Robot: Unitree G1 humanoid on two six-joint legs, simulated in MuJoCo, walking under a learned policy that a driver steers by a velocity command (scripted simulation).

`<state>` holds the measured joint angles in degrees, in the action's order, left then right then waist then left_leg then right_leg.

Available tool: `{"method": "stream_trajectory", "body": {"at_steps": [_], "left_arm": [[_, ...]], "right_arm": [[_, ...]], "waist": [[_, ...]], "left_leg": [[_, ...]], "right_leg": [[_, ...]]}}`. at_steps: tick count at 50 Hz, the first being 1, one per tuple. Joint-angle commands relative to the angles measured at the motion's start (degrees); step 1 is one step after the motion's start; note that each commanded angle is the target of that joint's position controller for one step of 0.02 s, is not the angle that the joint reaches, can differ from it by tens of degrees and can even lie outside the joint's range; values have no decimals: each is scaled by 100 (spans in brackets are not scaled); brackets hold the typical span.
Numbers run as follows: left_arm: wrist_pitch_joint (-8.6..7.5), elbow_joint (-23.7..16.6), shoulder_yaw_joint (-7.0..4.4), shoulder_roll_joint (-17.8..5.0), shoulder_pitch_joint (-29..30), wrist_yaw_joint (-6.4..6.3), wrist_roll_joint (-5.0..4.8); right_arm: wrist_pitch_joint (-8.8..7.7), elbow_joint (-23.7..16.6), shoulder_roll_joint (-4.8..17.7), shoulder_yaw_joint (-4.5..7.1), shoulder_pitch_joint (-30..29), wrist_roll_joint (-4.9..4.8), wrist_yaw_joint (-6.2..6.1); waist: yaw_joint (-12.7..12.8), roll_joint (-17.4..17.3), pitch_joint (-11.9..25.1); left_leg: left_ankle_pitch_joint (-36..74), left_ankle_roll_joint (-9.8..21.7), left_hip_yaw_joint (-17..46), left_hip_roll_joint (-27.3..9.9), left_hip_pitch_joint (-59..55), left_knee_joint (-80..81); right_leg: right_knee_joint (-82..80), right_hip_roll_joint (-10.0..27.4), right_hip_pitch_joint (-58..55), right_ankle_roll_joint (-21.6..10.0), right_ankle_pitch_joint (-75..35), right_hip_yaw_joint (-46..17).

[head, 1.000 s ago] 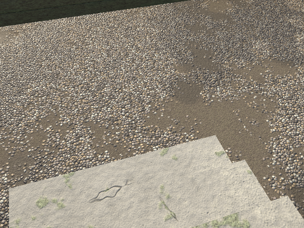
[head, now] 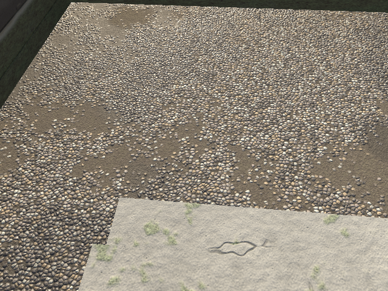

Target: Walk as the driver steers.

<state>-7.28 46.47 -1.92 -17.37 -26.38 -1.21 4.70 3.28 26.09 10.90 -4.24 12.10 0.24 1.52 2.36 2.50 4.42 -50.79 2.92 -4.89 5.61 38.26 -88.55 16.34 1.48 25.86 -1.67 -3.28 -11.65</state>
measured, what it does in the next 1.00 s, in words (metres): climbs, turning right: right foot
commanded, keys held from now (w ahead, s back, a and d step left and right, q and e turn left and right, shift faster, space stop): e+shift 0.52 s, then shift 0.12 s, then q+shift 0.02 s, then w+q+shift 0.34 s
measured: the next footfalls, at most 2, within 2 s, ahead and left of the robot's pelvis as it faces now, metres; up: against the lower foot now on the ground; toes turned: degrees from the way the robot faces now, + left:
right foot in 0.58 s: -0.04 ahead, -0.13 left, +0.18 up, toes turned -33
left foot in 1.10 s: +0.23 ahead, -0.02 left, +0.00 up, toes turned -19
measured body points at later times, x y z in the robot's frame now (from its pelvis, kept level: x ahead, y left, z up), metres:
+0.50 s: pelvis -0.03 +0.01 +0.12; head -0.01 +0.01 +0.57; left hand +0.26 +0.12 +0.05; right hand -0.03 -0.26 +0.01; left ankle -0.08 +0.10 -0.57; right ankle -0.04 -0.14 -0.47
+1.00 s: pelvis +0.08 -0.07 +0.05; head +0.08 -0.05 +0.49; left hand +0.12 +0.16 -0.11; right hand +0.13 -0.35 -0.06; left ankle +0.22 +0.00 -0.65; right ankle -0.08 -0.11 -0.57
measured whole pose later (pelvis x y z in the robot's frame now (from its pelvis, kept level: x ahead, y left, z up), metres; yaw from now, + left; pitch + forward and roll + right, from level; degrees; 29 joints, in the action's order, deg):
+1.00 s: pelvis +0.08 -0.07 +0.05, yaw -25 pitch +1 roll -3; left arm -2.7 53.8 0.6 -11.3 -28.0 -0.5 3.3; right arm 2.7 44.2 12.8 1.5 9.0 -0.9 3.8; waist 5.8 -0.5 2.2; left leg 7.1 1.6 3.7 -1.8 35.5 -48.9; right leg 73.9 2.9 21.7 0.4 52.6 9.4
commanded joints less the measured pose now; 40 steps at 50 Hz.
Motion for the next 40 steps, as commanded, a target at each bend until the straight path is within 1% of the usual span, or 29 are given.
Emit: {"method": "stream_trajectory", "body": {"at_steps": [1, 2, 3, 4, 5, 6, 7, 8, 10, 12, 13, 14, 16, 17, 20, 24, 26, 28, 29, 30, 31, 32, 33, 34, 35, 37, 38, 39, 40], "left_arm": [[150, -878, -8, -452, 902, 194, 138], [253, -1495, 387, 427, 1913, 402, 453], [225, -1781, 654, 877, 2891, 320, 216], [140, -1685, 717, 1028, 3085, 172, -93], [110, -1413, 611, 635, 2464, 23, -170], [107, -1046, 454, 62, 1543, -68, -52], [268, -555, 278, -524, 301, 29, 210], [494, -449, 119, -795, 10, 193, 345], [623, -623, 17, -791, 489, 364, 204], [554, -880, 104, -440, 967, 478, -33], [515, -1000, 151, -281, 1115, 539, -62], [486, -1237, 178, -103, 1531, 575, 43], [460, -1508, 216, 113, 2144, 607, 77], [468, -1703, 218, 137, 2514, 602, 2], [483, -1976, 156, -24, 2832, 616, 5], [574, -1973, 33, -102, 2511, 581, 115], [601, -1836, -126, -246, 1965, 520, 110], [531, -1486, -391, -566, 985, 284, 2], [434, -1161, -496, -683, 256, 136, -75], [305, -525, -517, -656, -1067, -26, -79], [261, -523, -537, -1415, -1209, -157, -7], [102, -707, -411, -1077, -791, 53, -59], [-73, -954, -279, -816, 124, 281, -206], [-105, -582, -88, -283, 60, 458, -240], [-42, -470, 207, 303, 359, 559, -270], [91, -348, 420, 538, 982, 504, -10], [324, -505, -148, -584, 650, 164, -299], [107, -543, 382, 112, 1450, 232, 131], [29, -412, 379, 126, 1109, 207, 67]], "right_arm": [[-249, -12, 1225, 587, 1683, 22, -51], [-383, 627, 1295, 559, 3140, 385, -319], [-407, 773, 875, 390, 3425, 717, -387], [-397, 729, 758, 397, 2665, 775, -214], [-356, 658, 514, 350, 1543, 696, -14], [-389, 566, 410, 323, 511, 548, 99], [-483, 300, 453, 370, -430, 399, 183], [-607, 259, 519, 409, -927, 421, 249], [-788, 84, 638, 347, -2100, 458, 169], [-1006, 567, 676, 257, -1310, 378, -166], [-1054, 819, 794, 256, -674, 388, -346], [-1098, 1138, 934, 333, 262, 449, -478], [-1041, 1453, 872, 320, 1169, 501, -592], [-1027, 1599, 850, 328, 1343, 630, -575], [-1031, 1530, 1316, 405, 800, 588, -430], [-1167, 1439, 1539, 460, -149, 631, -376], [-1206, 1377, 1916, 595, -658, 603, -292], [-1212, 1238, 2408, 835, -1002, 558, -52], [-1161, 1136, 2427, 912, -1308, 581, 91], [-1028, 946, 2133, 921, -1953, 532, 218], [-1009, 39, 1261, 756, -2253, 528, 287], [-989, 87, 756, 590, -1510, 268, 297], [-992, 23, 926, 588, -1504, -58, 261], [-864, 588, 1063, 622, -788, 159, 186], [-736, 1137, 1050, 558, -108, 625, 118], [-563, 1615, 897, 461, 427, 981, 214], [-272, 938, 1020, 779, -609, -14, -8], [-549, 1471, 951, 410, -48, 658, 248], [-656, 1485, 972, 508, -196, 723, 334]], "waist": [[-1159, -420, 1125], [-1865, -1840, -127], [-2367, -525, -1213], [-2030, -715, -970], [-1291, -1083, -376], [-511, -902, -13], [144, -946, 157], [444, -1026, 229], [838, -9, -134], [302, 257, -85], [-28, -10, 14], [-456, -368, 11], [-1017, -503, -296], [-1133, -641, -353], [-848, -857, -151], [-300, -809, -66], [37, -702, -95], [555, -641, -39], [889, -502, 32], [1516, 306, 23], [904, 1495, 662], [545, 130, 1080], [460, -61, 244], [200, -79, 7], [-154, -402, -148], [-539, -137, -373], [-523, -895, 55], [-424, 168, -69], [-231, 183, -180]], "left_leg": [[1764, 1440, 1932, -535, -3900, 2828], [4085, 3313, 6636, -2805, -5129, 5078], [5305, 3168, 7898, -3496, -4983, 5791], [5721, 2697, 6943, -3102, -4580, 5480], [5620, 2262, 5379, -2648, -3679, 5036], [5448, 1724, 3481, -2069, -2242, 4686], [4716, 1484, 2081, -1643, -554, 4558], [3741, 1474, 1705, -1648, 940, 4897], [3713, 1139, 1226, -1852, 1488, 5320], [4767, 837, 564, -1836, -225, 4797], [4947, 751, 317, -1826, -1195, 4577], [5264, 698, 396, -1937, -2470, 4593], [5012, 647, 410, -2138, -3630, 4549], [5300, 750, 673, -2530, -3923, 4740], [6520, 1055, 558, -2938, -3527, 5247], [6186, 608, -147, -2925, -2819, 5322], [6046, 395, -501, -2878, -2413, 5268], [6119, 202, -734, -2572, -1962, 4448], [5522, 112, -710, -2428, -1744, 3451], [3215, 31, -680, -1845, -493, 1373], [636, -154, -179, -504, 1055, -167], [1082, -344, 1163, -606, 1506, 213], [1496, -451, 1548, -570, 2330, 364], [2063, -436, 1642, -871, 2581, 526], [3415, -349, 1669, -994, 2313, 1001], [4729, -198, 1355, -1049, 1256, 1128], [5363, -185, 1207, -502, -110, 1842], [6550, -211, 1224, -896, 334, 2196], [6706, -179, 1165, -982, 617, 2570]], "right_leg": [[-289, 803, 2155, -1424, 981, -1042], [1607, -713, 5907, -61, 3415, -106], [2263, -676, 7689, 428, 3552, -1835], [2570, -699, 7490, 950, 3092, -2046], [3191, -773, 6673, 1231, 2614, -1532], [4060, -837, 5062, 1300, 2049, -539], [5438, -777, 3405, 1369, 1345, 568], [7388, -788, 2345, 1313, 1058, 957], [8818, -765, 1951, 731, 437, 651], [8208, -372, 2681, 468, -168, 535], [7883, -269, 3128, 449, -276, 554], [8152, -177, 3942, 486, 398, 814], [7384, 12, 4843, 470, 482, 817], [7370, 177, 5068, 554, 611, 738], [7506, 242, 4379, 622, 1288, 1239], [6399, 333, 2801, 479, 1225, 1535], [5614, 56, 1638, 294, 1451, 1908], [4600, -571, -102, 88, 1784, 2400], [3775, -838, -927, -104, 1479, 2467], [2233, -931, -2315, -577, 606, 1994], [1810, 4, -3054, -1823, -1832, -714], [1698, 1259, -3653, -2365, -2828, -1614], [1789, 1736, -2406, -2301, -1075, -2456], [1992, 1512, -1975, -1948, 946, -2307], [2550, 1139, -894, -1688, 2576, -1692], [2370, 798, 1171, -1591, 3830, -1195], [1791, 1057, 1264, -1150, 3264, -1305], [2513, 543, 1672, -1234, 3960, -424], [2549, 722, 1179, -1333, 4187, -415]]}}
